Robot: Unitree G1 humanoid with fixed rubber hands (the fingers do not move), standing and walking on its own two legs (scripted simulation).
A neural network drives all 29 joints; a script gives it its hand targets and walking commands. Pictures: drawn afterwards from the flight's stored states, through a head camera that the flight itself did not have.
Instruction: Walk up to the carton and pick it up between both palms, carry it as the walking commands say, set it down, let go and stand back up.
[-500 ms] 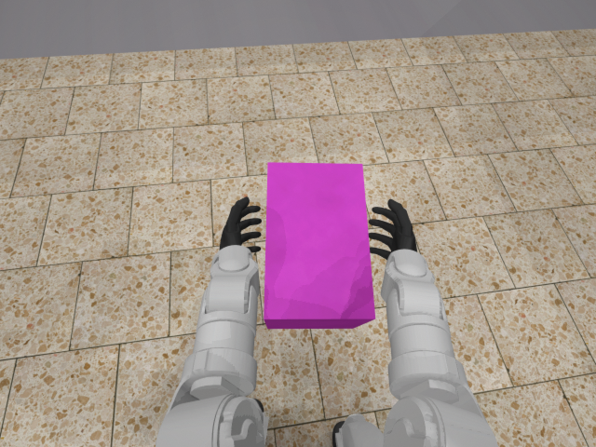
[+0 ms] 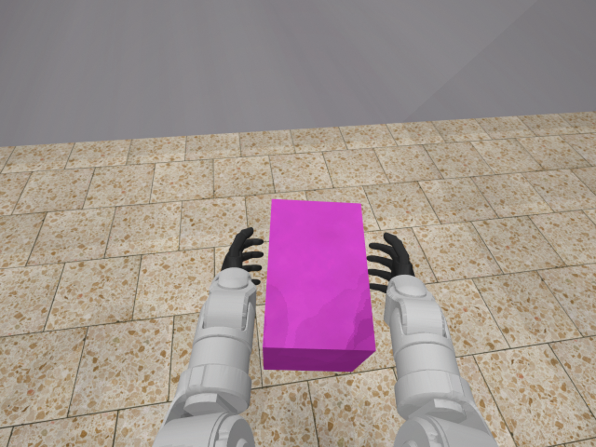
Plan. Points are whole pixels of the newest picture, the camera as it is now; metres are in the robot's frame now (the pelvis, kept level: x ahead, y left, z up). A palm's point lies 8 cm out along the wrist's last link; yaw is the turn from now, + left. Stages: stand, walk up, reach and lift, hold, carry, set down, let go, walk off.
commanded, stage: reach and lift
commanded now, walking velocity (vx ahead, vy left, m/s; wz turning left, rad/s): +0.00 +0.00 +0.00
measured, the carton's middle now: (312, 286) +0.38 +0.00 -0.06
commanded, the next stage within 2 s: hold in 1.52 s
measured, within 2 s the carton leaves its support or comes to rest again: neither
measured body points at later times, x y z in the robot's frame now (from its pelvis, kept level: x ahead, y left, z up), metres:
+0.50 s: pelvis +0.01 -0.01 +0.01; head -0.03 +0.01 +0.46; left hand +0.34 +0.12 +0.06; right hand +0.34 -0.12 +0.06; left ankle +0.06 +0.13 -0.74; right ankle +0.01 -0.16 -0.74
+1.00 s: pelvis +0.01 -0.01 +0.01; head -0.03 +0.01 +0.45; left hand +0.33 +0.11 +0.05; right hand +0.34 -0.13 +0.07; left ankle +0.06 +0.13 -0.74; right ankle +0.01 -0.16 -0.74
